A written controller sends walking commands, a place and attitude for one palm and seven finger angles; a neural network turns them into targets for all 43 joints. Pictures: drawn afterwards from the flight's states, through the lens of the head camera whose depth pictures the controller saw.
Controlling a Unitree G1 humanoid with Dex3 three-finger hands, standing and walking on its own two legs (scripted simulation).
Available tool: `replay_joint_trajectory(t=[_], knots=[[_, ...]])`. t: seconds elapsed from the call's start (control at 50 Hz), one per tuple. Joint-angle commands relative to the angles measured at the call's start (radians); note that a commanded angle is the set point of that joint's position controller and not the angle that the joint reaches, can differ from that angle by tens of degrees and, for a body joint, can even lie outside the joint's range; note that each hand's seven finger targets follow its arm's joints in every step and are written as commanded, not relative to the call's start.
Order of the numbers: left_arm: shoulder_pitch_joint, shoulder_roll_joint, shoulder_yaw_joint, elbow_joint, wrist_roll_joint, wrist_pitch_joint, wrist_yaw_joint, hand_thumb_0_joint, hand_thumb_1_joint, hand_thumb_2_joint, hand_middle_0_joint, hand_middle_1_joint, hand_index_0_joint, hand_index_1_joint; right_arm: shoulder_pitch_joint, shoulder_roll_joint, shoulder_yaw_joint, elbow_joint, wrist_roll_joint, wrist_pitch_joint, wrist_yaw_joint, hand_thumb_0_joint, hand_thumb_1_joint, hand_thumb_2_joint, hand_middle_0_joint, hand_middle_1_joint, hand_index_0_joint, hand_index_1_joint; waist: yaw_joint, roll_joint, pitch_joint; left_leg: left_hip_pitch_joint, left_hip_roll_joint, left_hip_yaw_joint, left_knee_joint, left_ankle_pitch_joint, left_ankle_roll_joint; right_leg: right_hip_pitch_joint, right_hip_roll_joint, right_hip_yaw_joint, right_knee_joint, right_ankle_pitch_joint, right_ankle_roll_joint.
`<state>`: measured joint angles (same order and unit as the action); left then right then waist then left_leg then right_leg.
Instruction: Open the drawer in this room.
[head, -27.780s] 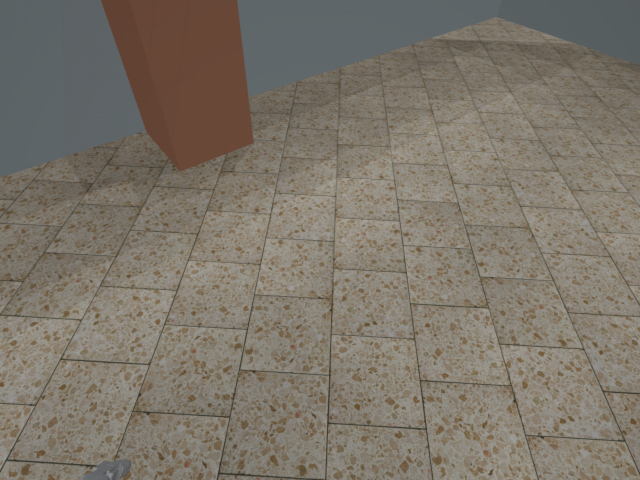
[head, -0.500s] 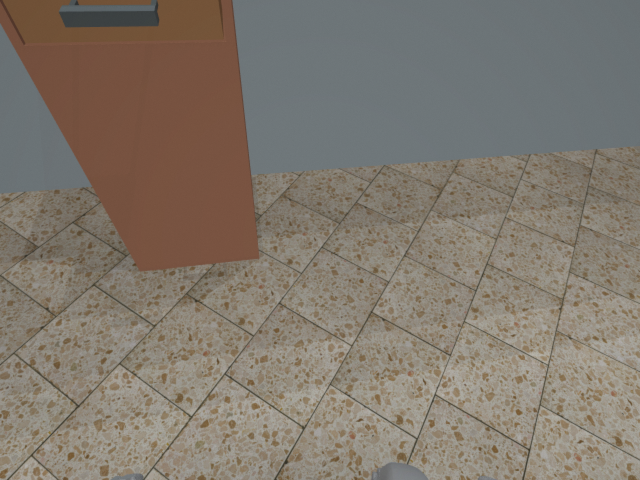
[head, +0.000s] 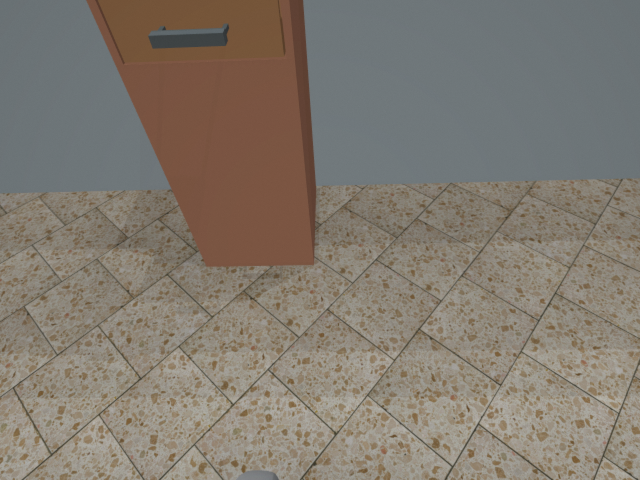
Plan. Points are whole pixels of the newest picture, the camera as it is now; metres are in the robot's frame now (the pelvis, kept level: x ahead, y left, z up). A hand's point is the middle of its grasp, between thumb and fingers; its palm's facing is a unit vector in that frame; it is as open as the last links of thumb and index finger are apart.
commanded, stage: take the last steps up to it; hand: left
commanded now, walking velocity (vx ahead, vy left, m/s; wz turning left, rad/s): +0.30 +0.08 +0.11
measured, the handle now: (191, 33) +0.94 +0.34 +0.13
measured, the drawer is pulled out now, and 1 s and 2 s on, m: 0.00 0.00 0.00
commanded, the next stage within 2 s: come to a stop and stand still in 1.12 s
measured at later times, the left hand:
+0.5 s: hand out of the picture +0.07 +0.29 -0.18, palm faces +0.09 -0.99 -0.14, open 7.4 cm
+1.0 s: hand (196, 344) +0.36 +0.26 -0.18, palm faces +0.00 -0.98 -0.22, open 7.2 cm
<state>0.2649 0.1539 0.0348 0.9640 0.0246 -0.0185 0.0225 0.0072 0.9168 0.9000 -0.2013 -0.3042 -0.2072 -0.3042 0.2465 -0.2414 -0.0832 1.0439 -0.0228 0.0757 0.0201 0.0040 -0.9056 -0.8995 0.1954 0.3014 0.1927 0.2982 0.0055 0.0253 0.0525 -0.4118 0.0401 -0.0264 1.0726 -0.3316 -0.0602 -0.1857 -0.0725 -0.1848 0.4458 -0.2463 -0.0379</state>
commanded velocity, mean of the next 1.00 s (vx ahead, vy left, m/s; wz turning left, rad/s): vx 0.29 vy -0.01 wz -0.03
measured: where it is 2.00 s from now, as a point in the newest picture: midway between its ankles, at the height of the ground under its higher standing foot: (326, 437)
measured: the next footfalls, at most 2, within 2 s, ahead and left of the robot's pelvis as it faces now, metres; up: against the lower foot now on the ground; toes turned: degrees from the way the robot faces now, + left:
left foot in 0.26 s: +0.06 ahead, +0.17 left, +0.00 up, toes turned +9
right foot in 0.82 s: +0.35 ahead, +0.01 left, +0.00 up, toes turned -9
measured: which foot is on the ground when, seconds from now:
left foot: up 0.00-0.24, down 0.26-0.82, up 0.84-1.00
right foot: down 0.00-0.26, up 0.28-0.80, down 0.82-1.00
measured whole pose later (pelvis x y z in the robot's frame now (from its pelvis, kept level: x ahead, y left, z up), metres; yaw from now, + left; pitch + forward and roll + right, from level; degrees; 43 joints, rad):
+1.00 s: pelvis +0.29 +0.08 -0.01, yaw -1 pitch -1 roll +0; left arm 0.19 0.17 0.05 1.05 0.01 -0.07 0.03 -0.01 0.95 0.90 -0.20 -0.30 -0.21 -0.30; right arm 0.33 -0.12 -0.05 1.10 -0.01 -0.01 -0.01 0.01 -0.90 -0.90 0.20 0.30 0.19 0.30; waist -0.03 0.01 0.09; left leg -0.48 0.10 0.02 1.24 -0.34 0.00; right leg -0.23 0.03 -0.16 0.51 -0.26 -0.09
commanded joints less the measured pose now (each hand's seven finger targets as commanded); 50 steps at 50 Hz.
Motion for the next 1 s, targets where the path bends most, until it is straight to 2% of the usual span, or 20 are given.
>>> replay_joint_trajectory(t=[0.0, 0.12, 0.2, 0.22, 0.24, 0.26, 0.3, 0.34, 0.42, 0.56, 0.66, 0.74, 0.76, 0.78, 0.8, 0.82, 0.84, 0.86, 0.9, 0.98], knots=[[0.149, 0.188, 0.044, 0.017, 0.004, -0.031, 0.003, 0.0, 0.9, 0.9, -0.2, -0.3, -0.2, -0.3, -0.126, -0.035, 0.002, -0.098, -0.002, -0.047, 0.009, 0.0, -0.9, -0.9, 0.2, 0.3, 0.2, 0.3, 0.076, -0.17, -0.004, -0.167, 0.038, 0.032, -0.135, -0.041, 0.004, 0.168, -0.298, 0.316, -0.272, -0.132, -0.084], [0.17, 0.205, 0.043, 0.074, 0.013, -0.031, -0.006, 0.0, 0.9, 0.9, -0.2, -0.3, -0.2, -0.3, -0.136, 0.004, 0.02, -0.096, 0.006, -0.067, 0.015, 0.0, -0.9, -0.9, 0.2, 0.3, 0.2, 0.3, 0.073, -0.197, 0.0, 0.0, 0.016, 0.107, -0.386, -0.086, 0.034, 0.089, -0.287, 0.263, -0.279, -0.153, -0.095], [0.099, 0.187, 0.038, 0.096, -0.001, -0.019, -0.011, 0.0, 0.9, 0.9, -0.2, -0.3, -0.2, -0.3, 0.029, -0.008, 0.023, -0.034, 0.009, -0.09, 0.001, 0.0, -0.9, -0.9, 0.2, 0.3, 0.2, 0.3, -0.026, -0.113, -0.031, 0.394, -0.019, 0.174, -0.657, 0.055, 0.04, -0.152, -0.189, 0.129, -0.15, -0.241, -0.024], [0.083, 0.152, 0.028, 0.086, -0.004, -0.014, -0.016, 0.0, 0.9, 0.9, -0.2, -0.3, -0.2, -0.3, 0.11, -0.056, 0.009, -0.011, 0.008, -0.097, -0.011, 0.0, -0.9, -0.9, 0.2, 0.3, 0.2, 0.3, -0.068, 0.03, -0.043, 0.537, 0.053, 0.08, -0.694, -0.028, 0.06, -0.297, -0.134, 0.076, -0.011, -0.278, 0.015], [0.069, 0.089, 0.012, 0.059, -0.007, -0.01, -0.022, 0.0, 0.9, 0.9, -0.2, -0.3, -0.2, -0.3, 0.187, -0.147, -0.015, 0.007, 0.0, -0.099, -0.019, 0.0, -0.9, -0.9, 0.2, 0.3, 0.2, 0.3, -0.108, 0.291, -0.017, 0.566, 0.273, -0.248, -0.845, -0.282, 0.137, -0.471, -0.017, -0.02, 0.254, -0.329, 0.066], [0.009, 0.083, 0.01, 0.024, 0.001, -0.009, -0.018, 0.0, 0.9, 0.9, -0.2, -0.3, -0.2, -0.3, 0.242, -0.189, -0.022, 0.012, -0.002, -0.094, -0.026, 0.0, -0.9, -0.9, 0.2, 0.3, 0.2, 0.3, -0.128, 0.268, 0.043, 0.488, 0.379, -0.372, -0.951, -0.361, 0.209, -0.529, -0.004, 0.044, 0.444, -0.339, 0.056], [-0.015, 0.099, 0.016, 0.042, 0.008, -0.001, -0.023, 0.0, 0.9, 0.9, -0.2, -0.3, -0.2, -0.3, 0.144, -0.132, -0.005, 0.0, 0.001, -0.098, -0.033, 0.0, -0.9, -0.9, 0.2, 0.3, 0.2, 0.3, -0.077, 0.203, 0.12, 0.326, 0.349, -0.331, -0.984, -0.361, 0.216, -0.527, -0.063, 0.127, 0.615, -0.227, 0.04], [0.033, 0.083, 0.02, 0.081, 0.009, 0.0, -0.035, 0.0, 0.9, 0.9, -0.2, -0.3, -0.2, -0.3, 0.082, -0.061, 0.019, -0.013, 0.005, -0.115, -0.036, 0.0, -0.9, -0.9, 0.2, 0.3, 0.2, 0.3, -0.025, 0.091, 0.167, 0.259, 0.276, -0.176, -0.978, -0.165, 0.182, -0.485, -0.075, 0.147, 0.669, -0.077, 0.048], [0.077, 0.063, 0.025, 0.098, 0.006, 0.008, -0.036, 0.0, 0.9, 0.9, -0.2, -0.3, -0.2, -0.3, 0.138, -0.02, 0.025, 0.0, 0.014, -0.149, -0.043, 0.0, -0.9, -0.9, 0.2, 0.3, 0.2, 0.3, 0.001, 0.052, 0.088, 0.35, 0.201, -0.008, -0.924, 0.285, 0.14, -0.493, -0.046, 0.138, 0.714, 0.051, 0.072], [-0.071, 0.062, 0.026, 0.038, -0.002, 0.017, -0.037, 0.0, 0.9, 0.9, -0.2, -0.3, -0.2, -0.3, 0.242, 0.007, 0.044, 0.059, 0.009, -0.165, -0.065, 0.0, -0.9, -0.9, 0.2, 0.3, 0.2, 0.3, -0.01, 0.083, 0.092, 0.477, 0.218, 0.042, -0.848, 0.746, 0.131, -0.608, -0.02, 0.117, 0.675, 0.078, 0.063], [-0.234, 0.048, 0.002, -0.023, -0.01, 0.002, -0.045, 0.0, 0.9, 0.9, -0.2, -0.3, -0.2, -0.3, 0.319, -0.008, 0.043, 0.103, -0.003, -0.163, -0.073, 0.0, -0.9, -0.9, 0.2, 0.3, 0.2, 0.3, -0.045, 0.077, 0.103, 0.559, 0.226, 0.069, -0.794, 0.978, 0.153, -0.528, 0.01, 0.044, 0.373, 0.035, 0.025], [-0.046, 0.081, 0.005, 0.03, -0.009, -0.019, -0.031, 0.0, 0.9, 0.9, -0.2, -0.3, -0.2, -0.3, 0.297, -0.054, 0.031, 0.114, 0.008, -0.151, -0.072, 0.0, -0.9, -0.9, 0.2, 0.3, 0.2, 0.3, 0.04, 0.107, -0.037, 0.548, 0.207, 0.107, -0.548, 1.33, 0.113, -0.163, 0.12, -0.021, 0.166, 0.025, -0.032], [0.06, 0.106, 0.016, 0.065, -0.007, -0.027, -0.028, 0.0, 0.9, 0.9, -0.2, -0.3, -0.2, -0.3, 0.265, -0.059, 0.026, 0.106, 0.016, -0.15, -0.07, 0.0, -0.9, -0.9, 0.2, 0.3, 0.2, 0.3, 0.094, 0.108, -0.079, 0.472, 0.188, 0.119, -0.419, 1.239, 0.098, 0.001, 0.113, -0.008, 0.093, 0.106, -0.044], [0.188, 0.162, 0.033, 0.104, -0.001, -0.038, -0.022, 0.0, 0.9, 0.9, -0.2, -0.3, -0.2, -0.3, 0.24, -0.042, 0.025, 0.092, 0.027, -0.151, -0.059, 0.0, -0.9, -0.9, 0.2, 0.3, 0.2, 0.3, 0.153, 0.051, -0.135, 0.251, 0.151, 0.133, -0.196, 0.967, 0.082, 0.263, 0.005, 0.102, 0.067, 0.242, -0.101], [0.294, 0.252, 0.057, 0.129, -0.003, -0.048, -0.011, 0.0, 0.9, 0.9, -0.2, -0.3, -0.2, -0.3, 0.251, 0.021, 0.033, 0.062, 0.04, -0.154, -0.049, 0.0, -0.9, -0.9, 0.2, 0.3, 0.2, 0.3, 0.169, -0.166, -0.23, -0.056, -0.021, 0.168, 0.179, 0.056, 0.053, 0.481, -0.311, 0.542, 0.027, 0.523, -0.243], [0.267, 0.275, 0.058, 0.126, -0.022, -0.044, -0.008, 0.0, 0.9, 0.9, -0.2, -0.3, -0.2, -0.3, 0.23, 0.016, 0.029, 0.045, 0.043, -0.149, -0.05, 0.0, -0.9, -0.9, 0.2, 0.3, 0.2, 0.3, 0.13, -0.129, -0.235, -0.11, -0.039, 0.051, 0.385, -0.232, 0.075, 0.403, -0.415, 0.655, -0.071, 0.538, -0.322], [0.177, 0.236, 0.052, 0.103, -0.026, -0.036, -0.001, 0.0, 0.9, 0.9, -0.2, -0.3, -0.2, -0.3, 0.167, 0.034, 0.024, 0.03, 0.036, -0.138, -0.045, 0.0, -0.9, -0.9, 0.2, 0.3, 0.2, 0.3, 0.102, -0.02, -0.071, -0.167, 0.016, 0.003, 0.389, -0.174, 0.089, 0.264, -0.377, 0.557, -0.13, 0.347, -0.292], [0.103, 0.197, 0.043, 0.084, -0.024, -0.043, -0.001, 0.0, 0.9, 0.9, -0.2, -0.3, -0.2, -0.3, 0.137, 0.049, 0.026, 0.021, 0.024, -0.13, -0.035, 0.0, -0.9, -0.9, 0.2, 0.3, 0.2, 0.3, 0.079, -0.048, 0.008, -0.189, 0.058, -0.005, 0.361, -0.079, 0.081, 0.119, -0.326, 0.514, -0.169, 0.217, -0.236], [0.006, 0.122, 0.023, 0.067, -0.019, -0.049, 0.002, 0.0, 0.9, 0.9, -0.2, -0.3, -0.2, -0.3, 0.156, 0.076, 0.024, 0.033, 0.008, -0.107, -0.029, 0.0, -0.9, -0.9, 0.2, 0.3, 0.2, 0.3, 0.001, -0.016, 0.048, -0.108, 0.097, -0.005, 0.27, 0.003, 0.072, -0.076, -0.258, 0.364, -0.217, 0.107, -0.161], [0.011, 0.094, 0.015, 0.073, -0.005, -0.066, -0.003, 0.0, 0.9, 0.9, -0.2, -0.3, -0.2, -0.3, 0.17, 0.097, 0.028, 0.023, 0.0, -0.086, -0.022, 0.0, -0.9, -0.9, 0.2, 0.3, 0.2, 0.3, -0.044, -0.125, 0.02, -0.058, 0.1, 0.063, 0.033, 0.04, 0.028, -0.131, -0.17, 0.184, -0.212, 0.306, -0.121]])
